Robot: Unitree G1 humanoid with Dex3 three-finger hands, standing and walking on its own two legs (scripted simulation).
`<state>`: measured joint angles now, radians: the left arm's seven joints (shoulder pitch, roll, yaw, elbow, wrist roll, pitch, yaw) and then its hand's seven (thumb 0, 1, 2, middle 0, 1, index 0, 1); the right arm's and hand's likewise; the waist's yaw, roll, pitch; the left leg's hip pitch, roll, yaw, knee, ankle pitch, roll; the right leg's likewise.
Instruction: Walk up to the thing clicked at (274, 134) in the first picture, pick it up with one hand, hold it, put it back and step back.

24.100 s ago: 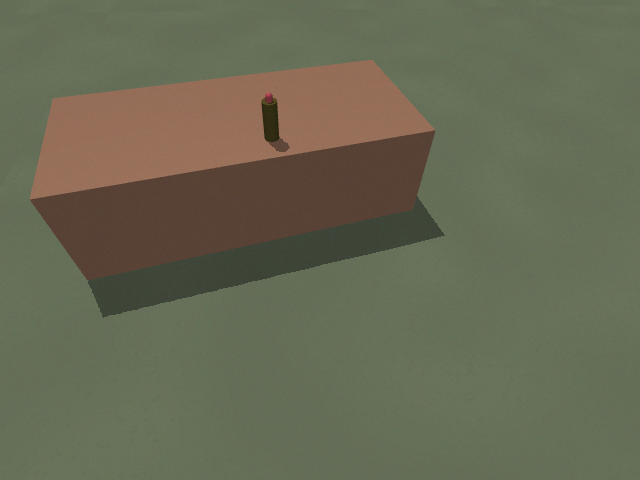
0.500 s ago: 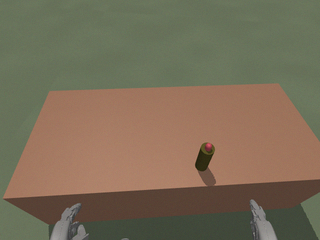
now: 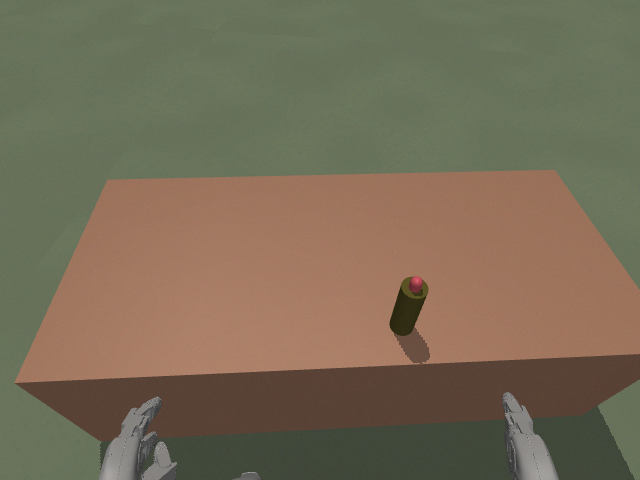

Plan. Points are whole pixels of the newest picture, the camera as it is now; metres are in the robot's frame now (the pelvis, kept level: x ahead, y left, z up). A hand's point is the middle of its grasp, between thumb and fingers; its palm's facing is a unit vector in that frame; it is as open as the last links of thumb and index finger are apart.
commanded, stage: home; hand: right
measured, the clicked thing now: (408, 303) +0.50 -0.18 -0.22
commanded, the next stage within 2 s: stand in 1.34 s
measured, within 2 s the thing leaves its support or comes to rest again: neither
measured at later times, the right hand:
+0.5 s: hand (479, 447) +0.19 -0.19 -0.05, palm faces +0.10 +0.95 -0.28, open 17.6 cm
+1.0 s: hand (472, 439) +0.20 -0.18 -0.05, palm faces +0.09 +0.96 -0.28, open 17.5 cm
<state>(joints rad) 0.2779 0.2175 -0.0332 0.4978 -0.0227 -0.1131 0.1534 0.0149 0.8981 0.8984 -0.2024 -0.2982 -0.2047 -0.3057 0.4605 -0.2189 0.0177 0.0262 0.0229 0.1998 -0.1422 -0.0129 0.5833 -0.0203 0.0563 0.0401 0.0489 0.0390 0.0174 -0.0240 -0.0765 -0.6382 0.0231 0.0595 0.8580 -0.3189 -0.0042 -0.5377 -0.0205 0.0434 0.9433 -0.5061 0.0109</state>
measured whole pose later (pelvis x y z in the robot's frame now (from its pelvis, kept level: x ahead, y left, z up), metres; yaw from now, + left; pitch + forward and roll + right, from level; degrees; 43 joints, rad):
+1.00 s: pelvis +0.03 +0.00 +0.00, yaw +0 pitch +8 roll +2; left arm 0.27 0.22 -0.02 0.53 -0.01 -0.12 0.15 0.01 0.90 0.90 -0.20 -0.30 -0.21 -0.31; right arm 0.45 -0.21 0.01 0.01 0.02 0.26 -0.12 -0.01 0.54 -0.05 0.06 0.05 0.05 0.05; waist 0.02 -0.03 -0.10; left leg -0.62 0.02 0.06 0.86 -0.37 -0.01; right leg -0.51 -0.02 0.04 0.93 -0.55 0.01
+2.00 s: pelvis +0.03 +0.01 +0.04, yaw -1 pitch -2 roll +0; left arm 0.23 0.34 0.02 0.99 0.03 0.01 0.02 0.01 0.90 0.90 -0.20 -0.30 -0.20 -0.30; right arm 0.23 -0.31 -0.01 0.96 -0.03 -0.01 -0.02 0.00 -0.78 -0.87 0.21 0.29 0.20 0.29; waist 0.00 -0.02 0.03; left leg -0.30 0.04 0.06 0.59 -0.26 0.00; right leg -0.16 0.00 0.04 0.57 -0.37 0.01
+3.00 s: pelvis +0.02 +0.02 +0.06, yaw -1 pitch -3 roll +0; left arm 0.16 0.34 0.00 1.14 0.02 0.00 0.00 0.01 0.90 0.90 -0.20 -0.30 -0.20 -0.30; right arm 0.11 -0.32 -0.01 1.17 -0.01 -0.01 0.00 0.00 -0.91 -0.90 0.21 0.30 0.20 0.30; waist -0.01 -0.04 0.05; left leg -0.18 0.01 0.08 0.36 -0.13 0.02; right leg -0.05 -0.03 0.05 0.34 -0.24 0.04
